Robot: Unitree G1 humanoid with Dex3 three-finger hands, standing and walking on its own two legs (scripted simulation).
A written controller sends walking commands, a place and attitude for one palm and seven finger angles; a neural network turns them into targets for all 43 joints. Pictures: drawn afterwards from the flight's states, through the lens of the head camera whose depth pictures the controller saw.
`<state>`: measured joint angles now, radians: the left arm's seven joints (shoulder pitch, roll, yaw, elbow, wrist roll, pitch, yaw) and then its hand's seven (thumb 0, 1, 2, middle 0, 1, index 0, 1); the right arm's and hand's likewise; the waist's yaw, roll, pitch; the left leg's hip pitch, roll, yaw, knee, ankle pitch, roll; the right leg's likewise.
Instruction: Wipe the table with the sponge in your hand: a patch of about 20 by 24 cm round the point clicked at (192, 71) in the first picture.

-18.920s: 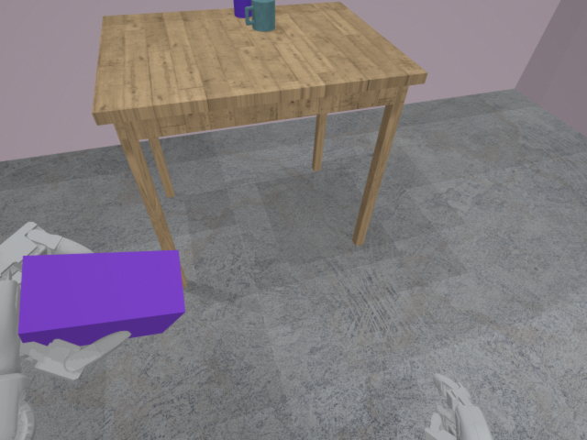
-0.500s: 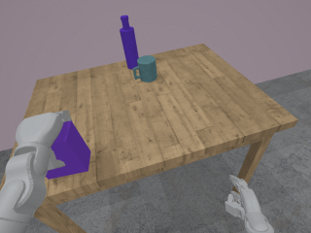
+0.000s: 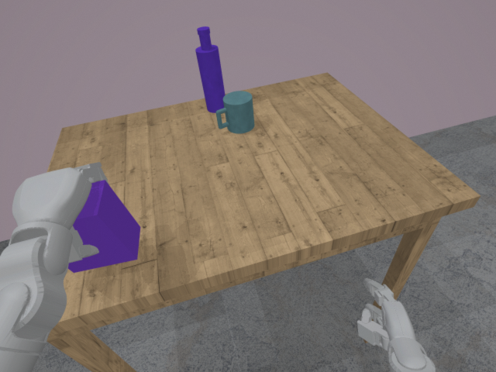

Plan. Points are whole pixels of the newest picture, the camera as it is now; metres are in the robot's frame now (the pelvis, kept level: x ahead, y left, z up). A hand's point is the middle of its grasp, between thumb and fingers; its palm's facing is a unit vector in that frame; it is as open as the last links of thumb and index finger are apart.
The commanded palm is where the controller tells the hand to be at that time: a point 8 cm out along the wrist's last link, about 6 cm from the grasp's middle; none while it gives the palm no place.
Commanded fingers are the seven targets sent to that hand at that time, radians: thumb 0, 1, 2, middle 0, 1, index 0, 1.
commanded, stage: move the sponge above the wiping area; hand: left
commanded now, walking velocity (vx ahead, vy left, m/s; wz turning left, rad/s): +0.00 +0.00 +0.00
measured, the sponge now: (95, 236) +0.26 +0.31 +0.11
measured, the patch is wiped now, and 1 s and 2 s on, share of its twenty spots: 0.00 0.00 0.00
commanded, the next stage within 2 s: none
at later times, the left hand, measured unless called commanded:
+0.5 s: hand (85, 195) +0.27 +0.29 +0.19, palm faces +0.24 -0.05 -0.97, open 10.4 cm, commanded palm +0.21 +0.28 +0.24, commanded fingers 0.00 0.10 1.30 -1.20 -1.60 -1.20 -1.60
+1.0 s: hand (75, 207) +0.25 +0.30 +0.19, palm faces +0.18 -0.03 -0.98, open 10.4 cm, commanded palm +0.20 +0.29 +0.24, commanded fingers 0.00 0.10 1.30 -1.20 -1.60 -1.20 -1.60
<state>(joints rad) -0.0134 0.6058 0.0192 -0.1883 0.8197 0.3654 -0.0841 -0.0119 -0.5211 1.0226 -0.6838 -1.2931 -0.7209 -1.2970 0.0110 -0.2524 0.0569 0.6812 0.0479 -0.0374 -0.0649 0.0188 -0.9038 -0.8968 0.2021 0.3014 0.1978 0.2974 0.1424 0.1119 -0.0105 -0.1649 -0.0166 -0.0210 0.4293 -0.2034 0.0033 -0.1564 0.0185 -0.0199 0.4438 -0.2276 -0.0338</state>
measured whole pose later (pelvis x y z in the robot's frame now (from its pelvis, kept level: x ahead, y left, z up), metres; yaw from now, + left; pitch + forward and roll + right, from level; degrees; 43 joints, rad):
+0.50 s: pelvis +0.00 +0.00 +0.00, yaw +0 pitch -3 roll +1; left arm -0.09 0.58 -0.01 -0.22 0.84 0.50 -0.09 -0.01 -0.52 1.02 -0.68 -1.29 -0.72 -1.29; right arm -0.02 -0.24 0.08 0.68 0.06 -0.01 -0.04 0.02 -0.90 -0.90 0.20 0.30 0.20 0.30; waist 0.14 0.12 -0.02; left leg -0.16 -0.02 -0.02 0.40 -0.19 0.00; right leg -0.16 0.02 -0.02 0.43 -0.23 -0.04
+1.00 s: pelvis +0.00 -0.02 +0.00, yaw +0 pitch -3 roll +1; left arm -0.06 0.62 0.03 -0.18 0.81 0.47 -0.11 -0.01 -0.52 1.02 -0.69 -1.29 -0.72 -1.29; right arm 0.00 -0.26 0.07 0.68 0.06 -0.02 -0.07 0.02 -0.90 -0.90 0.20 0.30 0.20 0.30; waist 0.14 0.13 -0.02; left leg -0.17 0.00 -0.04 0.43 -0.20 -0.02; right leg -0.16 0.03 -0.03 0.45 -0.23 -0.05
